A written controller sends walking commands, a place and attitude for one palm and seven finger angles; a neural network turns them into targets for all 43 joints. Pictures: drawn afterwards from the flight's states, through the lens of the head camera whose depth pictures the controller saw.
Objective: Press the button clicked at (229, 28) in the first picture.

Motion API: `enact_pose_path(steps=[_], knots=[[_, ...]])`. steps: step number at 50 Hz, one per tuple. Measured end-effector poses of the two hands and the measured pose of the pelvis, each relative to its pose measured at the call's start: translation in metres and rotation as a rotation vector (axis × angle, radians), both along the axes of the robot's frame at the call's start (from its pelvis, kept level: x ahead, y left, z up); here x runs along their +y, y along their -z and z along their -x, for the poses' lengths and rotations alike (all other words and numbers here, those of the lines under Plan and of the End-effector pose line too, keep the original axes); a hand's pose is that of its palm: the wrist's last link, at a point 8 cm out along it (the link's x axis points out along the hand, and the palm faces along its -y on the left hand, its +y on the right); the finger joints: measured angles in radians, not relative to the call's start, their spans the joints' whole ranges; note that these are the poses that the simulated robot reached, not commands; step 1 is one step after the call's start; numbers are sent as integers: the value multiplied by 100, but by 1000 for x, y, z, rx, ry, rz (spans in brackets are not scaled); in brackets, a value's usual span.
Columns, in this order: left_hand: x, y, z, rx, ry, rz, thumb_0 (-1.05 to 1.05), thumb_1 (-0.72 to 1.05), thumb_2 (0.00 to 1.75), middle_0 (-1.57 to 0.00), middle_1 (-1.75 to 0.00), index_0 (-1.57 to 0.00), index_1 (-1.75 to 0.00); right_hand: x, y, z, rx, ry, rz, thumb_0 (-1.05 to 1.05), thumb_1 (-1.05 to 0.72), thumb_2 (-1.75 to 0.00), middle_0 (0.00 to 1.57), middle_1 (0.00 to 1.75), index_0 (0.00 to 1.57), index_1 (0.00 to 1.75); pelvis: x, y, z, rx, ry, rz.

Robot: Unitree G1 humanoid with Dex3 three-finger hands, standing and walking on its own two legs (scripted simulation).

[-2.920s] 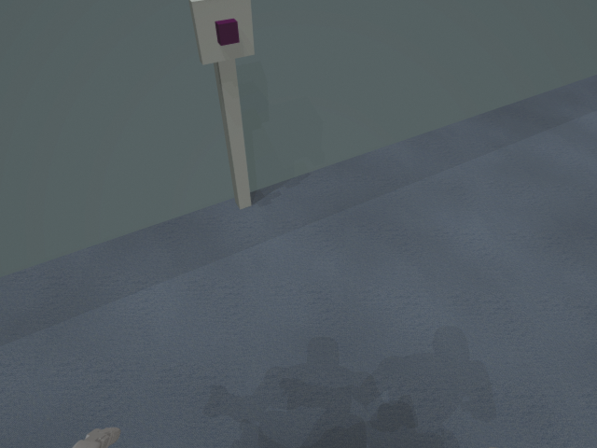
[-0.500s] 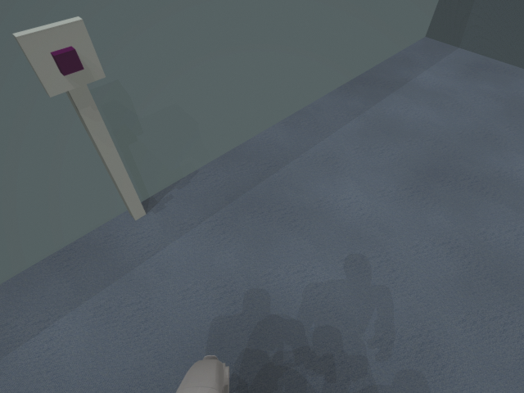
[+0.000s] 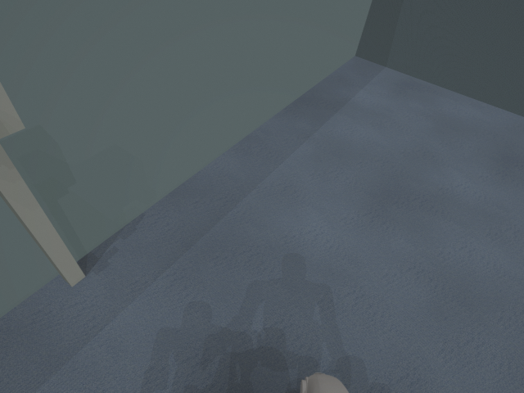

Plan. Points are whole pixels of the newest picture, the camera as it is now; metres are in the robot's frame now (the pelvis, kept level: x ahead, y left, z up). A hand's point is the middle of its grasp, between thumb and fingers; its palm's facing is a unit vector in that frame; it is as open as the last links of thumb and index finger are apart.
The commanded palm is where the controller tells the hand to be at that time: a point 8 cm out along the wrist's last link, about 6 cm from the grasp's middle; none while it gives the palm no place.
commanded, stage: walk to a spot facing it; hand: left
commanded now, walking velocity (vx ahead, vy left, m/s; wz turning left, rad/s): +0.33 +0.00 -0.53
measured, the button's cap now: out of the picture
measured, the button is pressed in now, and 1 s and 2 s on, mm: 0 0 0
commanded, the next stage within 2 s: turn to face it in 0.56 s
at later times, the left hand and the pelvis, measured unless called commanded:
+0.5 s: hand (210, 301) +0.34 +0.12 -0.19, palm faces -0.17 -0.97 -0.15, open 7.3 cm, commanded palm none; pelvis +0.21 -0.03 -0.03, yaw -14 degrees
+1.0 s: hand (199, 242) +0.48 +0.18 -0.19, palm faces -0.21 -0.96 -0.18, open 7.4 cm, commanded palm none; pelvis +0.40 +0.01 -0.01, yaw -17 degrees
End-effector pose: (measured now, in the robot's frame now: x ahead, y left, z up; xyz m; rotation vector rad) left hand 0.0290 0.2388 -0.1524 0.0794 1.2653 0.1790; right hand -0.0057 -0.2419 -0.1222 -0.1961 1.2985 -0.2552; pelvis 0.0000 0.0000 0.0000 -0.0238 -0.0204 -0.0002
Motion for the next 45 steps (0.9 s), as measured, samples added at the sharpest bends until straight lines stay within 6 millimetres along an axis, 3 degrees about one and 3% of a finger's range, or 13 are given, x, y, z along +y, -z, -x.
enact_pose_path(steps=[5, 11, 16, 20, 22, 24, 29, 33, 36, 40, 43, 45], knots=[[2, -1, -64, -6, 68, 10, 0, 91, 90, -19, -29, -19, -30, 27, 5, 22, 102, 100, -39, 0, -93, -90, 20, 30, 20, 30, 8, 1, -37, 1, 45, 0], [-17, 4, -140, 0, 167, 39, 0, 91, 90, -19, -29, -19, -30, 64, 10, 34, 225, 208, -112, 0, -92, -90, 20, 30, 20, 30, 8, 5, -84, 7, 96, 7], [-47, 10, -215, -27, 259, 64, 0, 91, 90, -19, -29, -19, -30, 85, 11, 28, 325, 294, -165, 0, -91, -90, 20, 30, 20, 30, -1, 13, -127, 17, 143, 18], [-71, 15, -273, -78, 310, 65, 0, 91, 90, -19, -29, -19, -30, 81, 16, 4, 370, 352, -192, 0, -91, -90, 20, 30, 20, 30, -17, 22, -168, 17, 194, 11], [-75, 20, -293, -114, 303, 52, 0, 91, 90, -19, -29, -20, -30, 68, 25, -19, 362, 360, -197, 0, -91, -90, 20, 30, 20, 30, -26, 30, -189, 20, 210, -15], [-72, 18, -303, -108, 284, 30, 0, 91, 90, -20, -29, -20, -30, 48, 33, -57, 306, 354, -177, 1, -91, -90, 20, 30, 20, 30, -30, 29, -205, 4, 234, -4], [-48, -1, -320, -13, 340, -69, -1, 93, 90, -20, -29, -20, -30, -8, 31, -192, -4, 321, -93, 1, -91, -90, 20, 30, 20, 30, -33, 14, -245, 4, 304, -11], [-35, -13, -336, 60, 377, -99, -1, 92, 90, -20, -29, -20, -30, -35, 15, -291, -218, 287, -51, 1, -92, -90, 20, 30, 20, 30, -28, 7, -277, 18, 346, -25], [-27, -15, -353, 81, 375, -101, 0, 92, 90, -20, -29, -20, -30, -41, 6, -350, -298, 245, -37, 0, -92, -90, 20, 30, 19, 30, -21, 6, -303, 24, 365, -28], [-18, -5, -381, 87, 339, -87, 0, 91, 90, -20, -29, -20, -30, -33, 6, -410, -313, 182, -29, 0, -92, -90, 20, 30, 19, 30, -11, 12, -343, 20, 353, -10], [-10, 14, -403, 93, 306, -69, 0, 91, 90, -20, -29, -20, -30, -19, 14, -438, -293, 150, -18, 0, -91, -90, 20, 30, 19, 30, -4, 24, -375, 5, 333, 1], [-9, 20, -419, 87, 298, -59, 0, 91, 90, -20, -29, -20, -30, -7, 15, -442, -261, 145, -28, 0, -91, -90, 20, 30, 20, 30, 0, 24, -385, -15, 330, -8]])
